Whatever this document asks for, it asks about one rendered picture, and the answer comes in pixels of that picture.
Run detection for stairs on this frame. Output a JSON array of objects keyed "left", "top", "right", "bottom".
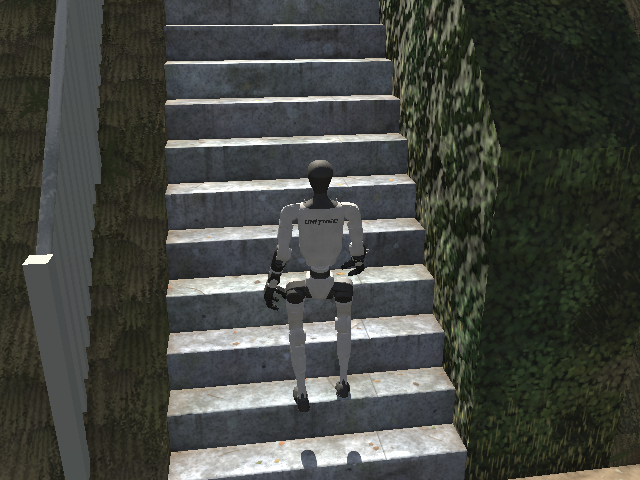
[{"left": 164, "top": 0, "right": 468, "bottom": 480}]

